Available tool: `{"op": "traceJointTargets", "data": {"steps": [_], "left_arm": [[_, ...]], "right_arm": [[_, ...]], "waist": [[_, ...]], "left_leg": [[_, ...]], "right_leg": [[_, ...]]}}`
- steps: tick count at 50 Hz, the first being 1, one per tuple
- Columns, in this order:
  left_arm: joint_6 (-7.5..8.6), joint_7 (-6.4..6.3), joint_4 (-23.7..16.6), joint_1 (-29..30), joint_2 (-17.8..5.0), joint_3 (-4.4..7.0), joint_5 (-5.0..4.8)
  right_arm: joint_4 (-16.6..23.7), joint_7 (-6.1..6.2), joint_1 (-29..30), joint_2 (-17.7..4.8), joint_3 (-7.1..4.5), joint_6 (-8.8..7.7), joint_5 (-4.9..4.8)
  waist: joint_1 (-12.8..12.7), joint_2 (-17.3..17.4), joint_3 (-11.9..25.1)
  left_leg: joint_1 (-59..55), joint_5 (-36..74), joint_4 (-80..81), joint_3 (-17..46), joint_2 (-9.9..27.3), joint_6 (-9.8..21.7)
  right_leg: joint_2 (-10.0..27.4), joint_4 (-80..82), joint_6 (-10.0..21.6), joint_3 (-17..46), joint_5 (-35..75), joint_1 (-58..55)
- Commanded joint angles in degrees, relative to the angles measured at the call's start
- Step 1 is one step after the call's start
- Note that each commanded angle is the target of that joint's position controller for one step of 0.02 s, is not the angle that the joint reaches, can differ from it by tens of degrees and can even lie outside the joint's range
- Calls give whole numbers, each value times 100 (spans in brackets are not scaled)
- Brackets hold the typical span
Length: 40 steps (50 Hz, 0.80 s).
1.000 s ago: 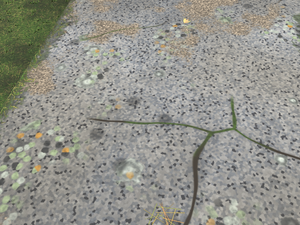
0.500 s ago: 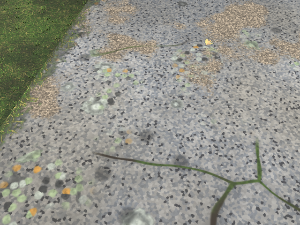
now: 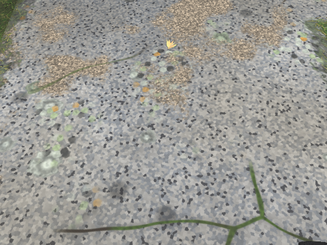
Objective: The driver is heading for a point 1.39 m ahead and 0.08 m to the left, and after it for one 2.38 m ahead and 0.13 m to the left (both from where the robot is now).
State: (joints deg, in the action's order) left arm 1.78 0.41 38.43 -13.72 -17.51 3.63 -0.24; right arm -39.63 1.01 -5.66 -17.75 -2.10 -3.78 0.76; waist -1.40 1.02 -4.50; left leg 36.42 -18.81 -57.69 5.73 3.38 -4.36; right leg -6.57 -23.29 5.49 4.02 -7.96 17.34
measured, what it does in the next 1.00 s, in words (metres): walks ahead: left foot, then right foot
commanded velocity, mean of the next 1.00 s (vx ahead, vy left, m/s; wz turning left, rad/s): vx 0.05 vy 0.00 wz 0.10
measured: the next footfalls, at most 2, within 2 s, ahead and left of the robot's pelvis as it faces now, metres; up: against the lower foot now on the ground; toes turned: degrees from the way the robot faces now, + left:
left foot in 0.20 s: +0.23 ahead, +0.14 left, +0.00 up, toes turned -12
right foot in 0.50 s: +0.13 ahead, -0.10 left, +0.00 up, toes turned -1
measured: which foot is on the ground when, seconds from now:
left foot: up 0.00-0.18, down 0.20-0.54, up 0.56-0.84, down 0.86-1.00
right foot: down 0.00-0.20, up 0.22-0.48, down 0.50-0.86, up 0.88-1.00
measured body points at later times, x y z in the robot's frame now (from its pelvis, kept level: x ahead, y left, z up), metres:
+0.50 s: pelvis +0.11 +0.04 -0.01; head +0.15 +0.04 +0.44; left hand +0.29 +0.29 -0.12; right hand +0.22 -0.24 -0.12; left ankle +0.19 +0.15 -0.74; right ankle +0.09 -0.10 -0.74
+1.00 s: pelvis +0.12 +0.08 +0.00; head +0.16 +0.11 +0.44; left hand +0.22 +0.39 -0.12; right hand +0.33 -0.17 -0.08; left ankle +0.13 +0.17 -0.74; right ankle +0.11 -0.08 -0.66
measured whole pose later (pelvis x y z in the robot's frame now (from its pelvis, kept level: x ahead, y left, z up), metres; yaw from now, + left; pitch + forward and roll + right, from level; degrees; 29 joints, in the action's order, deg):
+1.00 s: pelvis +0.12 +0.08 +0.00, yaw +10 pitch +2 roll -1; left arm -0.9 -2.5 41.4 -8.3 -18.5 4.9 0.3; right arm -36.5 -0.1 -9.7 -17.0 -3.5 1.0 -0.2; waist 0.3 -2.1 -3.3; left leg 18.0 -12.8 -28.9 2.5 -2.7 2.9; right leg 0.9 -64.6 -4.1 1.7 -28.0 28.9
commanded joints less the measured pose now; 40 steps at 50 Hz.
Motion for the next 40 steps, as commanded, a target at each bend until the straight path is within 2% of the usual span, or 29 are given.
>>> {"op": "traceJointTargets", "data": {"steps": [1,5,7,9,10,11,12,13,14,15,16,17,18,19,21,23,24,25,26,27,28,29,30,31,32,33,36,38,40], "left_arm": [[-66,-153,-394,205,-953,282,-71],[-265,-237,-364,87,-917,275,-83],[-293,-251,-381,126,-816,237,-51],[-273,-254,-403,298,-679,176,-53],[-232,-243,-405,138,-444,103,12],[-175,-233,-399,-454,-153,9,133],[-185,-227,-385,-721,-333,14,65],[-232,-238,-279,-630,-788,128,26],[-315,-258,-246,-288,-925,198,-12],[-413,-282,-185,-161,-795,185,-4],[-474,-288,-181,-121,-642,144,43],[-492,-263,-142,-158,-391,70,59],[-470,-245,-124,-108,-218,12,65],[-433,-239,-131,20,-164,-6,62],[-385,-249,-87,70,-309,56,1],[-355,-260,9,-35,-347,92,-19],[-336,-257,56,-104,-360,110,-7],[-317,-256,49,-92,-466,147,31],[-304,-273,14,-186,-635,192,107],[-322,-266,117,-197,-968,303,164],[-304,-253,33,-64,-891,298,208],[-260,-281,-90,204,-791,266,262],[-201,-320,-154,258,-685,229,254],[-146,-342,-166,425,-649,217,159],[-113,-351,-164,547,-618,211,72],[-119,-351,-132,548,-632,222,28],[-241,-351,-61,430,-753,289,20],[-299,-341,-21,332,-900,344,-3],[-285,-313,-2,368,-979,365,-95]], "right_arm": [[124,54,-519,-342,-79,69,8],[277,-13,56,-416,-103,89,-66],[266,-55,4,-524,-159,49,-58],[208,-82,-259,-532,-208,-50,-20],[246,-55,-322,-708,-242,-101,78],[355,-2,-255,-1041,-276,-85,217],[163,-6,-541,-796,-252,1,242],[228,-42,-506,-586,-194,25,106],[225,-51,-470,-509,-181,64,45],[225,-74,-323,-411,-125,95,26],[218,-95,-83,-334,-76,124,-2],[195,-116,102,-321,-63,179,-5],[184,-125,153,-368,-95,239,-20],[163,-114,18,-504,-157,292,-44],[152,-82,-231,-768,-264,355,-83],[194,-46,-191,-818,-301,396,-160],[206,-20,-169,-806,-307,420,-206],[204,11,-217,-749,-302,427,-231],[237,20,-199,-635,-274,406,-204],[392,4,-89,-427,-250,370,-193],[405,-16,-29,-474,-254,346,-159],[389,-36,-86,-599,-330,335,-140],[310,-33,-196,-703,-414,373,-158],[245,-26,-408,-681,-447,438,-173],[212,-20,-504,-546,-422,503,-181],[229,-29,-469,-400,-372,544,-191],[469,-150,-130,-215,-264,570,-232],[612,-248,-34,-310,-278,580,-251],[622,-299,-231,-448,-346,606,-238]], "waist": [[242,-565,1199],[17,-766,1240],[38,-856,1218],[261,-927,1127],[219,-644,1227],[-164,555,1492],[-164,1540,1745],[11,1025,1614],[129,625,1431],[105,430,1253],[7,458,1082],[-118,578,932],[-89,792,825],[34,950,824],[163,1030,981],[100,985,1013],[36,951,992],[33,846,1006],[-2,559,1050],[147,-704,808],[46,-1290,612],[27,-1408,560],[32,-1136,576],[159,-874,559],[226,-763,540],[187,-771,513],[-29,-1042,643],[-114,-1184,750],[-5,-1153,786]], "left_leg": [[-916,930,939,-309,-345,-197],[-1064,1292,1898,-134,-531,-154],[-1146,1172,2327,-55,-504,-41],[-1738,1894,3226,-128,-417,226],[-2361,3013,3448,267,134,492],[-3371,5257,3240,1410,1283,1178],[-3613,5096,3498,2765,2111,2174],[-3488,4178,3598,2840,1943,2262],[-3388,3515,3534,2284,1633,2019],[-3043,3010,3590,1870,1309,1797],[-2655,2530,3704,1626,1124,1656],[-2237,2216,3810,1222,773,1461],[-2053,2170,3841,963,494,1373],[-2163,2179,3810,952,405,1404],[-2503,2053,3748,1276,528,1545],[-2506,1715,3727,1515,560,1528],[-2353,1455,3715,1556,504,1435],[-2036,1116,3659,1540,415,1265],[-1532,809,3380,1363,261,1046],[-1006,155,2837,447,-363,727],[-730,-345,2086,-80,-721,501],[-494,-1083,1016,-250,-659,370],[-313,-1420,57,-163,-595,267],[-120,-1327,-417,-41,-502,184],[37,-1127,-469,-7,-391,116],[101,-911,-311,-119,-342,46],[-452,-481,672,-584,-251,-38],[-956,-389,1323,-792,-284,43],[-1413,29,2083,-976,-379,208]], "right_leg": [[1108,174,791,715,3596,-104],[1148,-135,550,1263,2367,-331],[1273,-401,485,1597,1916,-595],[1139,-811,270,1730,1423,-587],[834,-1291,21,1555,766,-354],[194,-2280,-302,983,-1616,445],[20,-3161,-644,611,-3277,1042],[230,-3889,-815,693,-3203,1202],[289,-4311,-913,626,-2901,1384],[371,-4284,-990,619,-2682,1276],[557,-3905,-1045,575,-2443,1059],[639,-3181,-1079,319,-2303,627],[571,-2528,-1104,24,-2225,317],[504,-2051,-1105,-111,-2123,181],[408,-1436,-1052,-125,-1614,27],[353,-659,-889,-176,-1013,-238],[327,-224,-761,-238,-692,-492],[469,-104,-608,-152,-494,-841],[950,-89,-379,152,-325,-1251],[1427,84,23,664,-483,-1009],[2077,533,475,1338,-113,-846],[2607,622,806,1649,752,-843],[2726,530,948,1612,1650,-924],[2684,359,883,1350,2192,-1067],[2549,225,736,1022,2502,-1248],[2397,166,637,733,2680,-1377],[2154,71,538,124,2686,-1422],[2234,-8,520,15,2605,-1376],[2302,-256,418,-58,2355,-1292]]}}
